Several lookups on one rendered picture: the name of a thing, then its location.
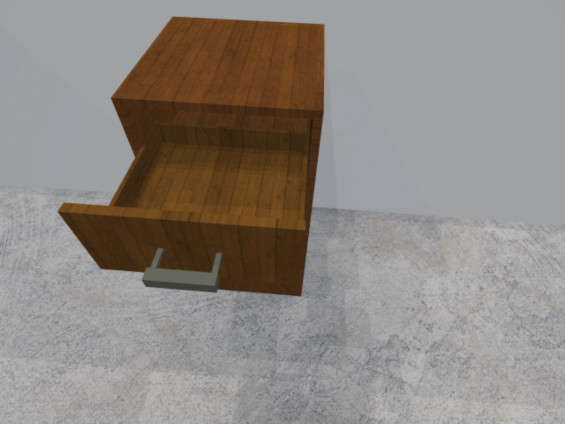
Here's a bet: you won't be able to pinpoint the drawer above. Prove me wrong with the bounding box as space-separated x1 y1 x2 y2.
57 122 309 285

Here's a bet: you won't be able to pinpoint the cabinet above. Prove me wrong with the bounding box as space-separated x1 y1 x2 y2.
111 17 325 296

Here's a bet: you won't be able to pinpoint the handle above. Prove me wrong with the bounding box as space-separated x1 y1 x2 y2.
141 248 222 292

